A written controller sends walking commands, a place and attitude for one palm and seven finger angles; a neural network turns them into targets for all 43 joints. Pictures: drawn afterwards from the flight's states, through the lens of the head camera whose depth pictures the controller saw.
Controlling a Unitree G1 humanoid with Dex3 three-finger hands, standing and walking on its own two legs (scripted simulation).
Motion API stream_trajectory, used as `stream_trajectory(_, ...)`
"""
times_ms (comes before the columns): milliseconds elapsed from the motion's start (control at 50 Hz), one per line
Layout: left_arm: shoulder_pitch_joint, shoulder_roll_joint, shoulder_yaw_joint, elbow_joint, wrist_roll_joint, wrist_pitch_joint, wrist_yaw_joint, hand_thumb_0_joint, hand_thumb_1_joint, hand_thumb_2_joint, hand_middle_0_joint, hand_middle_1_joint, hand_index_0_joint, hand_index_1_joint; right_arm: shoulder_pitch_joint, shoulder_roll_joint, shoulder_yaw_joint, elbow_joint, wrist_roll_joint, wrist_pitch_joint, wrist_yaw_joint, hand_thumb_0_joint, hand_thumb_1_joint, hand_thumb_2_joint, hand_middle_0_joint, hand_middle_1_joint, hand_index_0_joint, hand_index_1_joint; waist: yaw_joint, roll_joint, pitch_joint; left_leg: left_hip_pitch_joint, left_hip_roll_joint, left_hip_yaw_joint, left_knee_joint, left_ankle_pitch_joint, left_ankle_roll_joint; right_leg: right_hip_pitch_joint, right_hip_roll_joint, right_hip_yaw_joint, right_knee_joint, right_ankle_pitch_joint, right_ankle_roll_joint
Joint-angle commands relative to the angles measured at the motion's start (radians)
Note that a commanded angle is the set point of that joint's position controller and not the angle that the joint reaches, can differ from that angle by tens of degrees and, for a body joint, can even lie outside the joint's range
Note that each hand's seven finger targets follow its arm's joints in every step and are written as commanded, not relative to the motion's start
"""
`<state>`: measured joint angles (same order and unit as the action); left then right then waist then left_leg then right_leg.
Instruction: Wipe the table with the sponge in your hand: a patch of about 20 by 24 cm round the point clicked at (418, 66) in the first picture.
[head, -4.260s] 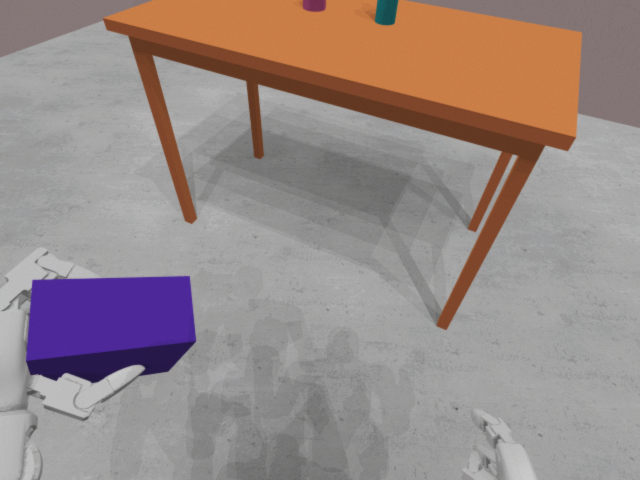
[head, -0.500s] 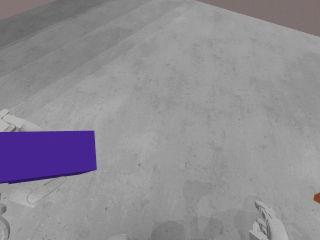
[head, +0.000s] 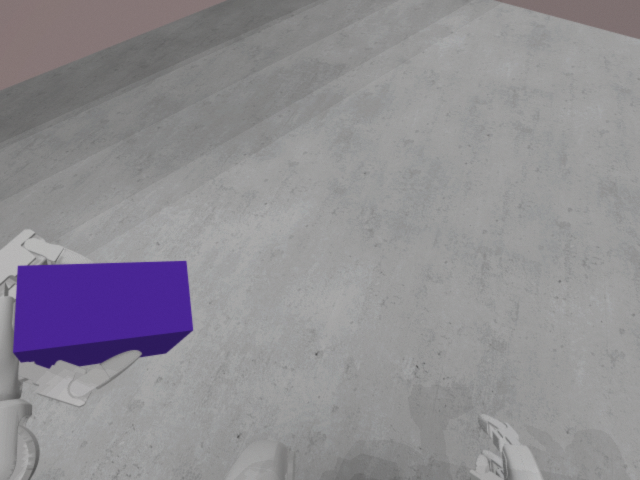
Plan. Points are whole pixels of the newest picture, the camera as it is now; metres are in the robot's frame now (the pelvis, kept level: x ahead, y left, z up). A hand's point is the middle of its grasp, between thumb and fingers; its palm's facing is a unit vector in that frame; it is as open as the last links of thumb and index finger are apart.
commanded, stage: walk to a spot facing it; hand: left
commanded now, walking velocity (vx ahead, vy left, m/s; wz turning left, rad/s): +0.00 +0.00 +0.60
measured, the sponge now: (130, 316) +0.24 +0.20 +0.15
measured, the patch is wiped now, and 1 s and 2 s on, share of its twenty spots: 0.00 0.00 0.00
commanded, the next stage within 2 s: turn to face it in 0.06 s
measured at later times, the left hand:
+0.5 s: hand (113, 263) +0.27 +0.21 +0.18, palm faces +0.44 -0.77 -0.45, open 10.6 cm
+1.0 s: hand (207, 243) +0.31 +0.13 +0.18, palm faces +0.16 -0.88 -0.44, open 10.6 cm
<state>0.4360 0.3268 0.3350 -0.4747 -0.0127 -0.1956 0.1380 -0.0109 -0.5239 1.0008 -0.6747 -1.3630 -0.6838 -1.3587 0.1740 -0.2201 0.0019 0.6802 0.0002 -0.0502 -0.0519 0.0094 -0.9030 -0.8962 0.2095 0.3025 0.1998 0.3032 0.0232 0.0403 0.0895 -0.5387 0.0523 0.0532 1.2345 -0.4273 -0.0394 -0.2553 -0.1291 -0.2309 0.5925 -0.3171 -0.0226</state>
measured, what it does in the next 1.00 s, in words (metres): steps on the spot, turning right: left foot, then right foot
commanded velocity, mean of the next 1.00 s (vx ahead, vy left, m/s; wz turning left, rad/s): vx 0.00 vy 0.00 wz -0.44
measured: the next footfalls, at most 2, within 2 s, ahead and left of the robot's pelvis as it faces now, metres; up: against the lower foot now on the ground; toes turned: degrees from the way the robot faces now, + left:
left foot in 0.24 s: +0.13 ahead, +0.14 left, +0.00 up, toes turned +14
right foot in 0.52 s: +0.15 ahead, -0.13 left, +0.00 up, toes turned -7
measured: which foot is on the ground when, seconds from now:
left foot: up 0.00-0.22, down 0.24-0.52, up 0.54-0.90, down 0.92-1.00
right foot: down 0.00-0.22, up 0.24-0.50, down 0.52-0.94, up 0.96-1.00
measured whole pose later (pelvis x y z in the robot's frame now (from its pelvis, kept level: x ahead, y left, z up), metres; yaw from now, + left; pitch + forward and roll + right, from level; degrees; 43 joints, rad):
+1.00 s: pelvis +0.04 -0.05 +0.00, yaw -16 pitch +0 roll +2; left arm 0.49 0.41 0.39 -0.55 -0.02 -0.20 0.13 -0.01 -0.52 1.00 -0.67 -1.37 -0.68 -1.36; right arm 0.20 -0.25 -0.04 0.52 0.01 0.02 -0.04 0.01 -0.91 -0.90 0.20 0.30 0.19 0.30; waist 0.03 -0.06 0.03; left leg -0.23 0.06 0.12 0.54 -0.30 -0.03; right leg -0.48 0.09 0.04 0.78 -0.36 -0.01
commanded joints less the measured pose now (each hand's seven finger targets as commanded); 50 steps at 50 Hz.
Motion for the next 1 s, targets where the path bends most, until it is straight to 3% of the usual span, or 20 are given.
stream_trajectory(0,-0.022,0.238,0.171,-0.281,-0.008,-0.071,0.047,0.000,0.100,1.300,-1.200,-1.600,-1.200,-1.600,-0.090,-0.061,-0.040,-0.215,-0.010,-0.045,-0.012,0.000,-0.900,-0.900,0.200,0.300,0.200,0.300,-0.007,-0.208,-0.152,-0.032,0.040,0.062,-0.219,0.046,-0.006,0.188,-0.255,0.109,-0.224,0.558,-0.076)
stream_trajectory(100,0.073,0.242,0.211,-0.365,-0.025,-0.063,0.079,0.000,0.100,1.300,-1.200,-1.600,-1.200,-1.600,-0.065,-0.047,-0.055,-0.283,-0.012,-0.030,-0.012,0.000,-0.900,-0.900,0.200,0.300,0.200,0.300,0.024,-0.238,-0.214,0.057,-0.010,0.172,-0.526,0.048,-0.002,0.268,-0.261,0.070,-0.111,0.771,-0.076)
stream_trajectory(160,0.047,0.229,0.190,-0.398,-0.032,-0.065,0.089,0.000,0.100,1.300,-1.200,-1.600,-1.200,-1.600,-0.016,-0.059,-0.068,-0.282,-0.003,-0.020,-0.021,0.000,-0.900,-0.900,0.200,0.300,0.200,0.300,-0.049,-0.124,-0.302,0.363,-0.072,0.192,-0.776,0.273,0.011,0.159,-0.194,0.016,0.173,0.735,-0.004)
stream_trajectory(180,0.026,0.223,0.182,-0.420,-0.034,-0.085,0.090,0.000,0.100,1.300,-1.200,-1.600,-1.200,-1.600,-0.016,-0.075,-0.074,-0.287,0.002,-0.022,-0.023,0.000,-0.900,-0.900,0.200,0.300,0.200,0.300,-0.056,0.063,-0.333,0.546,0.057,0.036,-0.805,0.500,0.067,-0.010,-0.106,0.019,0.359,0.391,0.040)
stream_trajectory(200,0.009,0.229,0.180,-0.440,-0.038,-0.110,0.088,0.000,0.100,1.300,-1.200,-1.600,-1.200,-1.600,-0.019,-0.113,-0.088,-0.285,0.007,-0.034,-0.017,0.000,-0.900,-0.900,0.200,0.300,0.200,0.300,-0.027,0.316,-0.342,0.656,0.356,-0.344,-0.811,0.999,0.232,-0.250,0.035,0.078,0.559,-0.279,0.078)
stream_trajectory(220,-0.028,0.249,0.164,-0.342,-0.021,-0.119,0.073,0.000,0.100,1.300,-1.200,-1.600,-1.200,-1.600,0.008,-0.117,-0.082,-0.268,0.015,-0.045,-0.002,0.000,-0.900,-0.900,0.200,0.300,0.200,0.300,-0.037,0.203,-0.270,0.617,0.398,-0.414,-0.812,1.079,0.275,-0.322,0.066,0.179,0.663,-0.384,0.049)
stream_trajectory(260,0.002,0.263,0.192,-0.280,-0.017,-0.101,0.052,0.000,0.100,1.300,-1.200,-1.600,-1.200,-1.600,-0.025,-0.119,-0.087,-0.244,0.017,-0.040,0.002,0.000,-0.900,-0.900,0.200,0.300,0.200,0.300,-0.033,0.174,-0.273,0.533,0.386,-0.311,-0.820,0.810,0.282,-0.335,0.020,0.245,0.626,-0.248,0.061)
stream_trajectory(320,-0.044,0.241,0.160,-0.441,-0.017,-0.099,0.042,0.000,0.100,1.300,-1.200,-1.600,-1.200,-1.600,-0.055,-0.096,-0.061,-0.245,0.009,-0.070,0.010,0.000,-0.900,-0.900,0.200,0.300,0.200,0.300,-0.015,0.248,-0.232,0.429,0.280,-0.052,-0.849,0.679,0.183,-0.213,0.041,0.167,0.360,-0.103,0.063)
stream_trajectory(380,-0.029,0.179,0.113,-0.388,-0.024,-0.084,0.033,0.000,0.100,1.300,-1.200,-1.600,-1.200,-1.600,-0.038,-0.094,-0.048,-0.248,0.007,-0.105,0.019,0.000,-0.900,-0.900,0.200,0.300,0.200,0.300,-0.021,0.273,-0.202,0.312,0.291,0.021,-0.867,0.522,0.137,-0.077,0.084,0.114,0.201,-0.063,0.072)
stream_trajectory(440,-0.057,0.179,0.125,-0.283,-0.021,-0.063,0.026,0.000,0.100,1.300,-1.200,-1.600,-1.200,-1.600,-0.036,-0.092,-0.049,-0.248,0.008,-0.115,0.019,0.000,-0.900,-0.900,0.200,0.300,0.200,0.300,-0.004,0.183,-0.196,0.304,0.300,0.066,-0.756,0.405,0.086,-0.009,0.108,0.083,0.046,-0.001,0.084)
stream_trajectory(480,-0.118,0.187,0.122,-0.210,-0.013,-0.054,0.018,0.000,0.100,1.300,-1.200,-1.600,-1.200,-1.600,-0.031,-0.079,-0.048,-0.241,0.010,-0.109,0.019,0.000,-0.900,-0.900,0.200,0.300,0.200,0.300,-0.005,0.023,-0.171,0.261,0.236,0.111,-0.567,0.256,0.034,0.039,0.071,0.148,-0.113,0.193,0.064)
stream_trajectory(520,-0.134,0.229,0.151,-0.179,-0.023,-0.038,0.023,0.000,0.100,1.300,-1.200,-1.600,-1.200,-1.600,-0.065,-0.050,-0.039,-0.270,0.010,-0.104,0.016,0.000,-0.900,-0.900,0.200,0.300,0.200,0.300,0.004,-0.387,-0.193,0.019,0.001,0.074,-0.191,-0.205,-0.041,0.089,-0.204,0.660,-0.232,0.697,-0.104)
stream_trajectory(540,-0.146,0.238,0.154,-0.213,-0.033,-0.033,0.026,0.000,0.100,1.300,-1.200,-1.600,-1.200,-1.600,-0.080,-0.063,-0.046,-0.252,0.008,-0.098,0.016,0.000,-0.900,-0.900,0.200,0.300,0.200,0.300,0.000,-0.358,-0.201,0.025,0.020,-0.032,-0.067,-0.171,-0.037,0.066,-0.237,0.703,-0.264,0.634,-0.124)
stream_trajectory(620,-0.035,0.224,0.171,-0.276,-0.040,-0.061,0.030,0.000,0.100,1.300,-1.200,-1.600,-1.200,-1.600,-0.110,-0.031,-0.008,-0.235,0.001,-0.040,0.017,0.000,-0.900,-0.900,0.200,0.300,0.200,0.300,-0.007,-0.149,-0.282,0.013,0.019,-0.043,-0.116,-0.058,-0.054,0.193,-0.136,0.484,-0.152,0.697,-0.128)
stream_trajectory(760,0.090,0.243,0.210,-0.304,-0.043,-0.066,0.040,0.000,0.100,1.300,-1.200,-1.600,-1.200,-1.600,-0.105,-0.076,-0.036,-0.283,0.005,0.003,0.025,0.000,-0.900,-0.900,0.200,0.300,0.200,0.300,0.023,-0.151,-0.299,0.123,-0.019,-0.017,-0.497,-0.042,-0.031,0.178,-0.105,0.586,-0.202,0.501,-0.150)
stream_trajectory(840,0.060,0.227,0.181,-0.290,-0.038,-0.056,0.031,0.000,0.100,1.300,-1.200,-1.600,-1.200,-1.600,-0.056,-0.095,-0.043,-0.294,0.016,0.030,0.030,0.000,-0.900,-0.900,0.200,0.300,0.200,0.300,-0.001,-0.109,-0.281,0.302,-0.002,-0.013,-0.734,0.070,-0.010,0.052,-0.064,0.595,-0.208,0.298,-0.092)
stream_trajectory(880,0.022,0.234,0.173,-0.308,-0.034,-0.062,0.025,0.000,0.100,1.300,-1.200,-1.600,-1.200,-1.600,-0.049,-0.119,-0.056,-0.301,0.015,0.030,0.022,0.000,-0.900,-0.900,0.200,0.300,0.200,0.300,-0.003,-0.018,-0.242,0.421,0.103,-0.075,-0.864,0.122,0.039,-0.101,0.020,0.560,-0.143,0.127,-0.035)
stream_trajectory(920,-0.014,0.266,0.200,-0.333,-0.021,-0.077,0.017,0.000,0.100,1.300,-1.200,-1.600,-1.200,-1.600,-0.066,-0.123,-0.058,-0.317,0.018,0.022,0.012,0.000,-0.900,-0.900,0.200,0.300,0.200,0.300,0.019,0.270,-0.192,0.403,0.348,-0.232,-0.954,0.268,0.145,-0.250,0.161,0.359,0.199,-0.162,0.035)
stream_trajectory(940,-0.011,0.242,0.177,-0.300,-0.008,-0.075,0.018,0.000,0.100,1.300,-1.200,-1.600,-1.200,-1.600,-0.071,-0.100,-0.050,-0.313,0.004,0.014,0.010,0.000,-0.900,-0.900,0.200,0.300,0.200,0.300,0.014,0.288,-0.140,0.300,0.417,-0.276,-0.971,0.317,0.191,-0.258,0.157,0.277,0.429,-0.189,0.057)
stream_trajectory(980,-0.048,0.180,0.100,-0.296,-0.002,-0.069,0.005,0.000,0.100,1.300,-1.200,-1.600,-1.200,-1.600,-0.036,-0.112,-0.061,-0.297,0.013,0.001,0.021,0.000,-0.900,-0.900,0.200,0.300,0.200,0.300,0.004,0.206,-0.092,0.326,0.368,-0.090,-0.889,0.516,0.168,-0.284,0.111,0.242,0.450,-0.148,0.071)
